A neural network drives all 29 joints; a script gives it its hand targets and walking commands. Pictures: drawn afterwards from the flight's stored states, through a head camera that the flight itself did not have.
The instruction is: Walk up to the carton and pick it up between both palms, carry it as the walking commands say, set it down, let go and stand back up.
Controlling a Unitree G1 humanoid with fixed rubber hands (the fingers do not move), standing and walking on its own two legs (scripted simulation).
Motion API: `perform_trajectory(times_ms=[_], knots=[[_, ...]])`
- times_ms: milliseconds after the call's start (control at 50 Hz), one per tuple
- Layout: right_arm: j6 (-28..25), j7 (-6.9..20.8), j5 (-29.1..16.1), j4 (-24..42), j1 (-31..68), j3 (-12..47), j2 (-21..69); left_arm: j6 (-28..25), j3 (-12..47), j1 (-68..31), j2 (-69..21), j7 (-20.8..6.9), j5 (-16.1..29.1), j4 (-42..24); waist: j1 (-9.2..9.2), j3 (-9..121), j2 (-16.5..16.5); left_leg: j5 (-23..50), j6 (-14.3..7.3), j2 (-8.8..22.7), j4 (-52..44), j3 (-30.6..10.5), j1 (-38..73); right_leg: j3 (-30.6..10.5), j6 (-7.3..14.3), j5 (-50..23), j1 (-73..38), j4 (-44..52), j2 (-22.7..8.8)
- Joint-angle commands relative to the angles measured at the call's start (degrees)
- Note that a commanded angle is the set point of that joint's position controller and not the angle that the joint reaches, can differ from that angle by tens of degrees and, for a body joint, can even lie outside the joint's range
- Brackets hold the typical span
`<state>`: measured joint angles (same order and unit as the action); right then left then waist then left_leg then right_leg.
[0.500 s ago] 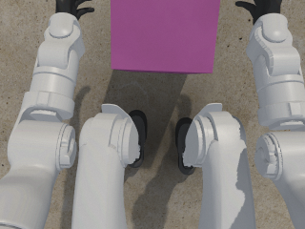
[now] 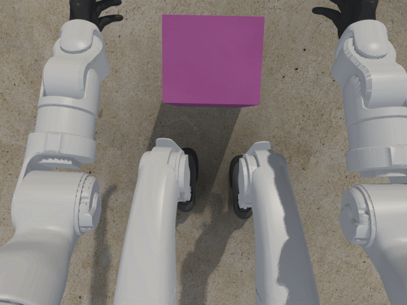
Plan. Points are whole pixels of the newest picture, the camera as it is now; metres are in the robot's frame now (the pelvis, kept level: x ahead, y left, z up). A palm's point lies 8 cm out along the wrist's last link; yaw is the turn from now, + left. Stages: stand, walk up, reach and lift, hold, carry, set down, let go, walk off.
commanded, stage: set down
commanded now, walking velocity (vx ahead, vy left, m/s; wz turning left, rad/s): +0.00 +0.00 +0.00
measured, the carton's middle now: (210, 71) +0.49 +0.01 -0.38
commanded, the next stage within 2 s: let go in 0.50 s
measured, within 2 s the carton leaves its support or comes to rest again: neither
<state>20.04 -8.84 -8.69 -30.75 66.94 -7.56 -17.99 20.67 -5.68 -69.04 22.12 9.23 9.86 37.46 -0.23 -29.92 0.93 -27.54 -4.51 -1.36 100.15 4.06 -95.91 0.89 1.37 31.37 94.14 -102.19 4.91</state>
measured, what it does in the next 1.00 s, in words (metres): rises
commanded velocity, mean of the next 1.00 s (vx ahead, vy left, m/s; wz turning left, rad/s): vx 0.00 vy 0.00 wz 0.00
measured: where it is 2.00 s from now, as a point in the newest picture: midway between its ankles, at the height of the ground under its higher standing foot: (214, 194)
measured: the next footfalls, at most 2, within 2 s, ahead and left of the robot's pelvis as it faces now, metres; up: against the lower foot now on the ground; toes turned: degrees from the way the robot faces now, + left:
none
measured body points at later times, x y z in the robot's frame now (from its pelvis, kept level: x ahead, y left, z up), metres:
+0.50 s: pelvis +0.01 +0.01 +0.13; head +0.34 +0.02 +0.43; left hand +0.53 +0.21 +0.01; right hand +0.53 -0.18 +0.02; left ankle +0.14 +0.09 -0.48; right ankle +0.12 -0.10 -0.48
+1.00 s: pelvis +0.05 +0.01 +0.19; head +0.28 +0.02 +0.57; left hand +0.36 +0.24 +0.08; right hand +0.37 -0.22 +0.09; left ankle +0.14 +0.09 -0.48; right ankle +0.12 -0.10 -0.48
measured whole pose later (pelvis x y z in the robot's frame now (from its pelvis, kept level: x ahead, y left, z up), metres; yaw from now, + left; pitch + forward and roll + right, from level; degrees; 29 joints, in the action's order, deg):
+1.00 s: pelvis +0.05 +0.01 +0.19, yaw -1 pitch +13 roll -1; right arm 16.6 -0.9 -8.6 -14.1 14.4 -6.0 -13.4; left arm 16.1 -6.0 -14.2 16.2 1.1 8.8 16.8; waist 1.1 -18.0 0.7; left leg -19.4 -3.7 -1.4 57.8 2.3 -51.6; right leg -2.4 1.0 21.0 49.8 -57.6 5.9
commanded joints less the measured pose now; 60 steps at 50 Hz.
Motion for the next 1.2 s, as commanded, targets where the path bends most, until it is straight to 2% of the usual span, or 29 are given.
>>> perform_trajectory(times_ms=[0,20,40,100,120,180,200,320,360,380,400,440,460,500,520,540,620,640,660,680,720,760,820,840,880,920,1020,1080,1180], knots=[[-0.41,0.89,-3.36,15.63,11.34,-5.36,-10.53,-0.47,-5.86,-13.48,7.46,-0.53,-0.03,-19.45,0.96,127.27,-2.76,23.30,4.24,-1.26,-16.18,-10.48,64.01,-0.22,-0.93,-15.21,-26.92,17.32,0.56],[0.45,1.33,-2.44,11.72,13.55,-2.59,-8.93,-0.12,-6.68,-14.23,7.48,-0.74,0.01,-15.27,2.83,123.27,1.10,20.70,3.61,-2.03,-16.06,-8.66,60.50,0.19,-1.33,-12.16,-27.00,18.81,0.70],[0.23,0.88,-3.15,16.15,12.30,-4.17,-9.70,0.12,-4.87,-13.79,6.47,-1.14,1.18,-19.58,0.33,127.20,0.15,22.17,3.80,-1.63,-17.51,-9.12,62.40,-0.45,-1.13,-15.37,-31.96,20.47,0.88],[0.51,1.57,-1.72,13.28,11.21,-6.46,-12.84,0.88,-4.48,-13.88,5.46,-0.79,-0.15,-20.97,-0.80,130.25,-3.45,25.43,5.49,-1.26,-20.69,-10.29,71.28,0.61,-1.25,-16.96,-30.18,22.44,0.98],[0.87,2.32,-2.47,13.47,11.90,-4.18,-11.31,0.96,-4.88,-12.74,4.90,-0.93,0.42,-19.41,1.19,126.49,-2.97,25.54,5.03,-1.36,-21.03,-9.76,70.32,-0.21,-0.78,-15.90,-29.19,23.92,0.65],[0.72,1.71,-1.33,16.85,10.10,-5.85,-11.69,0.68,-5.32,-13.39,6.25,-0.47,-0.22,-26.69,-0.08,133.86,-2.66,31.85,5.28,-1.52,-23.33,-10.55,77.69,-0.43,-1.34,-21.13,-36.01,26.54,1.05],[1.05,2.33,-1.31,11.25,7.24,-4.41,-9.06,1.10,-4.89,-8.46,6.06,-1.52,-0.28,-17.37,0.24,125.51,-1.68,30.19,4.84,-1.09,-25.75,-10.30,74.86,0.11,-1.67,-19.82,-33.67,28.79,0.96],[-0.62,3.50,-0.84,14.67,8.06,-3.84,-8.75,-0.68,-6.53,-7.70,4.74,-2.16,-0.18,-19.06,2.15,124.36,0.17,33.13,4.26,-1.12,-32.18,-9.86,79.04,-1.42,-2.07,-22.33,-41.86,36.26,0.99],[-0.52,3.53,0.46,0.25,4.58,-3.92,-6.82,-0.70,-5.82,-7.38,2.84,-2.42,-2.96,-9.23,1.70,112.33,-3.90,27.13,5.01,-0.19,-35.99,-10.76,76.12,-1.51,-1.94,-16.24,-36.51,38.87,0.13],[-2.01,3.81,0.77,6.38,6.52,-2.97,-6.36,-1.76,-7.24,-7.26,3.59,-2.98,-2.32,-12.31,1.81,114.83,1.32,26.55,4.22,0.04,-37.21,-12.35,78.16,-0.75,-2.62,-15.31,-38.14,39.76,-0.04],[-2.63,3.97,1.92,4.28,8.38,-4.65,-7.63,-2.58,-7.99,-6.80,1.84,-2.97,-3.71,-10.80,2.83,112.75,-2.23,28.33,4.38,-0.56,-37.26,-10.38,76.79,-2.10,-1.94,-17.44,-40.06,40.57,-0.09],[-4.57,4.55,3.09,-1.12,5.72,-4.82,-5.48,-4.46,-5.07,-8.26,-1.42,-4.07,-4.45,-9.30,-0.95,105.98,-3.70,29.24,5.05,0.10,-38.96,-11.62,75.15,-0.56,-1.68,-18.79,-37.31,41.51,-0.29],[-5.01,5.02,4.54,-4.04,5.76,-5.16,-5.61,-4.37,-6.35,-4.67,-1.54,-4.60,-4.97,-1.03,-0.01,98.99,-3.71,28.96,5.12,0.00,-38.89,-12.20,75.92,0.27,-2.21,-14.91,-31.37,42.10,-0.12],[-5.94,5.26,4.83,1.23,3.61,-5.97,-5.49,-5.16,-7.66,-2.69,-0.24,-4.87,-6.76,-5.84,0.96,107.55,-2.81,32.48,5.48,0.05,-39.43,-12.95,82.95,0.29,-2.86,-16.41,-35.36,43.26,-0.04],[-5.83,5.18,6.78,-6.71,0.50,-6.62,-4.75,-4.55,-6.78,1.87,-2.54,-5.09,-7.18,2.60,-0.02,101.33,-2.40,28.25,5.29,0.47,-40.60,-13.49,78.81,0.83,-2.73,-13.94,-33.13,43.17,-0.18],[-5.97,5.59,5.17,1.04,3.76,-4.61,-4.63,-5.09,-8.24,-0.55,0.15,-5.26,-6.92,-2.22,2.03,104.14,-0.44,22.83,4.62,-0.01,-41.77,-12.29,79.62,0.04,-2.98,-12.00,-37.50,44.29,-0.41],[-5.42,5.38,7.21,-0.30,-6.93,-4.39,-3.49,-5.35,-7.49,7.42,1.30,-5.75,-9.38,-5.95,3.13,109.16,-2.47,30.49,3.83,-0.67,-40.87,-10.91,80.91,-1.02,-3.15,-19.02,-42.67,43.92,-0.53],[-5.83,4.74,6.27,12.31,-6.65,-4.64,-4.31,-5.22,-6.05,11.20,1.15,-5.91,-8.57,-13.31,2.72,119.62,-1.81,35.62,3.66,-0.96,-40.25,-11.22,88.35,-0.36,-3.30,-22.60,-47.69,43.11,0.29],[-5.37,4.26,9.48,16.13,-20.80,-6.55,-5.23,-5.02,-4.08,23.29,0.43,-5.41,-10.11,-20.66,2.15,132.21,-2.65,42.64,5.25,-0.37,-40.33,-12.41,100.45,0.04,-3.29,-28.37,-54.21,43.02,0.37],[-3.98,4.23,6.81,13.27,-19.19,-1.61,-2.70,-3.93,-3.17,17.79,0.92,-5.55,-9.61,-23.03,2.73,122.38,-4.82,39.25,4.66,-0.28,-40.23,-10.89,95.19,-1.06,-2.72,-23.93,-50.02,44.11,-0.69],[-2.76,3.98,5.70,25.85,-26.67,1.32,-2.22,-3.38,-0.61,24.87,1.58,-5.88,-7.39,-38.33,2.23,134.46,-3.07,42.92,4.93,-0.21,-41.05,-11.79,105.02,-1.15,-2.81,-27.97,-59.77,44.67,0.23],[-2.42,4.35,6.16,28.45,-23.23,-0.34,-5.54,-2.86,1.71,22.07,-1.26,-6.24,-4.81,-39.56,-0.98,120.58,-4.46,42.26,4.97,0.48,-41.76,-11.43,97.62,-1.54,-2.01,-26.05,-54.86,45.96,0.00],[-2.64,5.51,5.74,32.69,-41.26,1.39,-2.89,-3.50,1.03,39.68,-1.06,-7.18,-6.81,-43.38,1.21,117.66,-5.38,41.97,5.08,1.10,-45.10,-12.39,106.34,-2.91,-2.26,-24.84,-59.77,49.66,-0.52],[-3.34,6.47,5.84,28.54,-37.51,-0.13,-2.96,-3.94,1.03,35.50,-2.20,-8.02,-6.51,-38.28,-1.15,100.71,-2.81,33.60,4.56,1.76,-46.96,-11.40,97.18,-2.41,-1.97,-18.78,-54.12,52.29,-0.61],[-4.33,7.19,6.94,30.78,-42.83,1.00,-2.15,-5.29,0.80,43.05,-2.11,-8.39,-7.26,-40.33,1.24,103.99,-2.72,31.12,4.58,0.97,-48.77,-11.20,97.13,-3.11,-1.67,-19.98,-63.23,52.49,-1.22],[-5.79,8.38,4.55,28.35,-50.85,3.61,1.38,-7.09,0.57,50.87,-3.71,-8.84,-8.51,-36.76,2.87,93.81,-4.22,29.79,4.20,1.09,-51.68,-11.00,95.07,-2.55,-1.96,-18.21,-63.45,53.92,-1.51],[-8.61,10.34,8.67,13.46,-61.05,1.19,2.60,-9.03,2.40,63.15,-6.99,-10.90,-8.76,-23.45,0.93,59.80,-5.60,11.65,4.15,1.90,-61.13,-10.21,82.44,-2.48,-0.95,-8.75,-58.98,59.69,-3.73],[-10.63,10.73,10.18,12.49,-56.35,0.20,0.67,-10.17,0.15,60.05,-5.48,-12.17,-9.02,-20.12,-1.19,47.37,-1.51,1.22,3.52,2.07,-64.44,-7.16,79.02,-2.71,-0.53,-1.52,-57.86,65.59,-3.61],[-12.61,11.69,10.86,13.95,-70.09,1.27,-0.09,-12.67,1.64,76.26,-6.70,-13.02,-10.56,-19.92,-0.50,42.42,-2.38,8.91,3.99,2.47,-71.31,-6.93,84.05,-2.32,-0.88,-8.98,-69.66,70.30,-3.12]])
